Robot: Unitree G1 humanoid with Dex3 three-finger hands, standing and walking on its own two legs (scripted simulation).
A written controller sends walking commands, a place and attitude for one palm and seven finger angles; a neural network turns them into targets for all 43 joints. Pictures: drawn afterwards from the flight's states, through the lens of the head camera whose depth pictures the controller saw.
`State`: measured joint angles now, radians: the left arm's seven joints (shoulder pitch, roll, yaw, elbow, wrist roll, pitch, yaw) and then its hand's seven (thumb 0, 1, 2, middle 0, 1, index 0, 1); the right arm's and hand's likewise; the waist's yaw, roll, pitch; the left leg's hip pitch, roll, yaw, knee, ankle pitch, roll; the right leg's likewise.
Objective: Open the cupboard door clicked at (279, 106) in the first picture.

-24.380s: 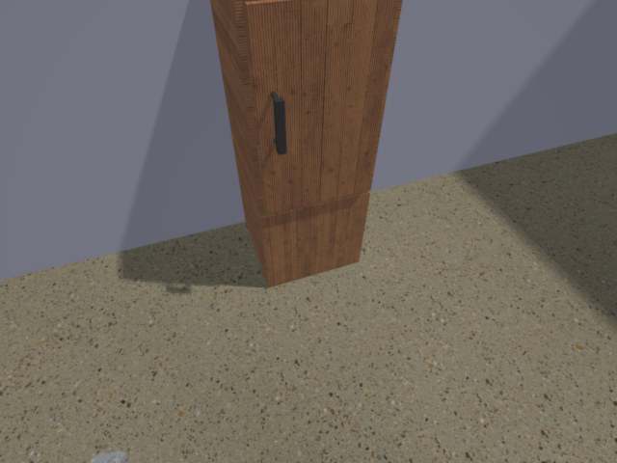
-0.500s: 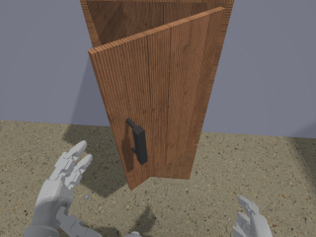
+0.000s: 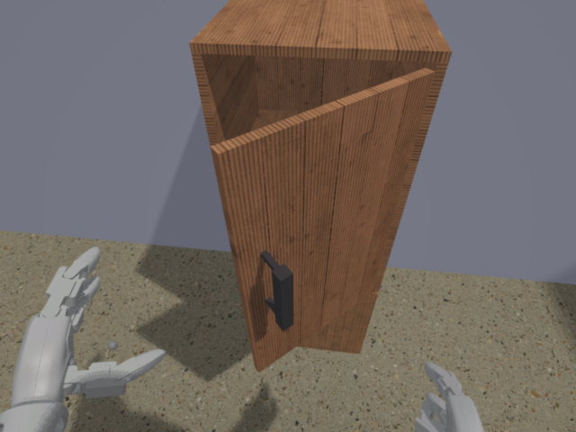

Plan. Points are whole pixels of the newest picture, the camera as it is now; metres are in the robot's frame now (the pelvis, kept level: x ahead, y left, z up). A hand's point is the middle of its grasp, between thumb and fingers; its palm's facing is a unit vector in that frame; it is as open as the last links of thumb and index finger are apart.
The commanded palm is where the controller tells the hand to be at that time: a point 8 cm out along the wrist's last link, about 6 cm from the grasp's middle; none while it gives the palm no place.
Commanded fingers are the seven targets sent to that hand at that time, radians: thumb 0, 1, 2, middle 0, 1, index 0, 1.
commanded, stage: draw the hand back to the body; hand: left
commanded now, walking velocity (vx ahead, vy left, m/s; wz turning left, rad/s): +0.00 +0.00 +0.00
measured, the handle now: (276, 290) +0.34 +0.06 +0.00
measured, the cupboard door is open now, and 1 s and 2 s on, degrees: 43 43 43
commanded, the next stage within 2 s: step back with the hand held close in 0.72 s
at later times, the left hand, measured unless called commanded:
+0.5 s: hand (67, 291) +0.20 +0.25 +0.18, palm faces +0.46 -0.80 -0.39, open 7.8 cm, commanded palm +0.15 +0.28 +0.19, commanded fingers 0.00 0.90 0.90 -0.20 -0.30 -0.20 -0.30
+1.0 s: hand (89, 288) +0.21 +0.23 +0.18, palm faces +0.41 -0.80 -0.45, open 7.4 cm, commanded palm +0.15 +0.27 +0.20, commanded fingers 0.00 0.90 0.90 -0.20 -0.30 -0.20 -0.30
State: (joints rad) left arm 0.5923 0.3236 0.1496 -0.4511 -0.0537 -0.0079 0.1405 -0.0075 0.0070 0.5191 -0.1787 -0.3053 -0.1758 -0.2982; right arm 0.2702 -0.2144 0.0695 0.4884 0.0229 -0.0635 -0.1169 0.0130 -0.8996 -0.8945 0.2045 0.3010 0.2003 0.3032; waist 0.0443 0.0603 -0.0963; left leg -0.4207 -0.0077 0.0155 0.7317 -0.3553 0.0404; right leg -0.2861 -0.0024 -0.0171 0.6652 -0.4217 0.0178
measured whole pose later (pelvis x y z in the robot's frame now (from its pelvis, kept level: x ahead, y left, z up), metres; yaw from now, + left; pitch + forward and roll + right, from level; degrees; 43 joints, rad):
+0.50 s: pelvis +0.01 -0.01 +0.02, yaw -1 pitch -2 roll +0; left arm 0.48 0.34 0.35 -0.42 -0.08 -0.05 0.13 0.01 0.81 0.86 -0.21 -0.31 -0.20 -0.30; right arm 0.20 -0.23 0.02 0.59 0.01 -0.08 -0.08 0.01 -0.90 -0.89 0.20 0.30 0.20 0.30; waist 0.06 0.06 -0.02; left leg -0.19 0.00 0.03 0.49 -0.26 0.02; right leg -0.08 0.00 0.00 0.43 -0.32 0.00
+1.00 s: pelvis +0.00 -0.03 +0.03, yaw -2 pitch -1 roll -1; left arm 0.47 0.36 0.37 -0.38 -0.06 -0.12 0.11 0.01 0.89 0.90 -0.21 -0.31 -0.21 -0.30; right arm 0.16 -0.24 0.01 0.59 0.01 -0.03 -0.08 0.01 -0.90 -0.89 0.20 0.30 0.20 0.30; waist 0.03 0.07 0.01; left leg -0.21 0.04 0.03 0.46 -0.23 0.00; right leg -0.07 0.04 0.00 0.37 -0.27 -0.02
